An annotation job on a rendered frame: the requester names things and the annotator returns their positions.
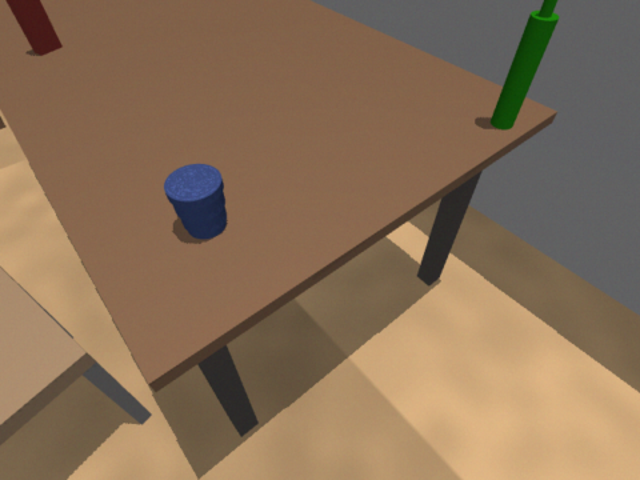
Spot chair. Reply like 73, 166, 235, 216
0, 267, 152, 446

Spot table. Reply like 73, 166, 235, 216
0, 0, 558, 437

